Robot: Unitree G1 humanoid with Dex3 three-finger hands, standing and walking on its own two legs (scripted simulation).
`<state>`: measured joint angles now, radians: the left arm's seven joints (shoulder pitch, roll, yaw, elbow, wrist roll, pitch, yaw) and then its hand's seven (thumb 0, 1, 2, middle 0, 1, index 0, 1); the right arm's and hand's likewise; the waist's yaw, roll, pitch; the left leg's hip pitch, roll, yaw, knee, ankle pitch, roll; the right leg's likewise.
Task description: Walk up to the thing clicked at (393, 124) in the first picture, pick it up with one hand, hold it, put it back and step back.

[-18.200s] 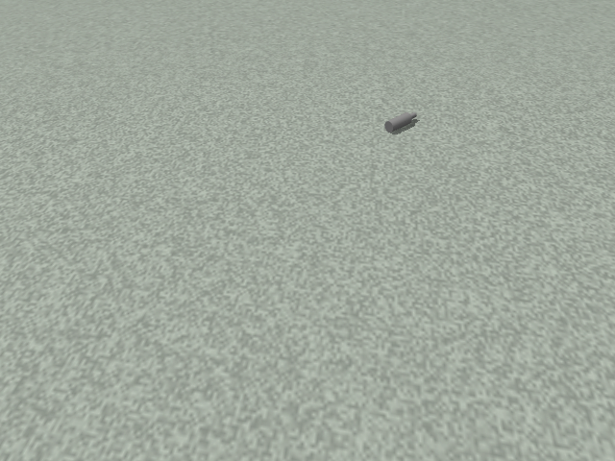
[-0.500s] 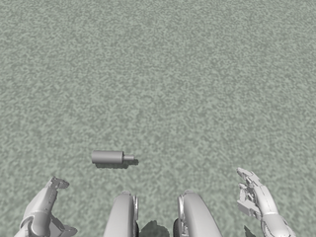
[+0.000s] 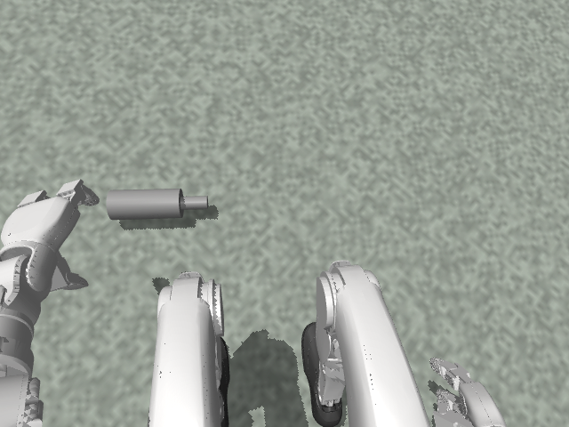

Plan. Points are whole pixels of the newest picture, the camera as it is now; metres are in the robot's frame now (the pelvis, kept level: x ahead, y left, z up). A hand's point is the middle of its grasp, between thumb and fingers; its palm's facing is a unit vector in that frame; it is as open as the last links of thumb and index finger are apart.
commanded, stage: rise first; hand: left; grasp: from above
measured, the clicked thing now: (160, 203) +0.51 +0.24 -0.38
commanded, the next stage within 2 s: none
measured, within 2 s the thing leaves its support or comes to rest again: neither
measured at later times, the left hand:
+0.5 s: hand (89, 224) +0.42 +0.31 -0.22, palm faces -0.49 -0.05 -0.87, open 14.0 cm
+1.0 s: hand (102, 215) +0.45 +0.31 -0.25, palm faces -0.47 -0.03 -0.88, open 13.9 cm
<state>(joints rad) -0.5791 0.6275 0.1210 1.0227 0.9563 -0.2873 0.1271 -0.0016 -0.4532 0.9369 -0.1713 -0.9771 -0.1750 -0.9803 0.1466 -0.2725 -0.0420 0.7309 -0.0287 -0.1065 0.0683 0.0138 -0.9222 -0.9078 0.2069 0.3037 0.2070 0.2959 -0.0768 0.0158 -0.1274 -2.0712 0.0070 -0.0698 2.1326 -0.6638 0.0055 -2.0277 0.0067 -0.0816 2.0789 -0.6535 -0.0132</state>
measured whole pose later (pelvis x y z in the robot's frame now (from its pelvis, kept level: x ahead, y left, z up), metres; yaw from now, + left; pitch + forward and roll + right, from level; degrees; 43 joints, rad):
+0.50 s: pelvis +0.00 +0.01 -0.06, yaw -2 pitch +35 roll -8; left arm -0.81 0.74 0.10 1.29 1.27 -0.36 0.32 0.00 -0.49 0.99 -0.10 -0.94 -0.10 -0.94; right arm 0.11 -0.27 0.00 0.73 -0.11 -0.02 0.13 0.01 -0.90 -0.90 0.21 0.30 0.21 0.30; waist -0.15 -0.01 -0.09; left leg -2.25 0.00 -0.09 2.32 -0.69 0.03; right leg -2.17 0.00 -0.10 2.24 -0.68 0.01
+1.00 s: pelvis +0.01 +0.01 -0.08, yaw -4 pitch +35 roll -8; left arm -0.87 0.80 0.14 1.40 1.33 -0.36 0.41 0.00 -0.48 0.97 -0.11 -0.96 -0.11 -0.96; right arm 0.12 -0.27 0.04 0.75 -0.15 -0.02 0.14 0.01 -0.91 -0.90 0.21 0.30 0.21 0.30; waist -0.19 -0.02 -0.06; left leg -2.31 0.01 -0.11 2.41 -0.72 0.02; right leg -2.24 0.01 -0.12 2.32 -0.69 0.00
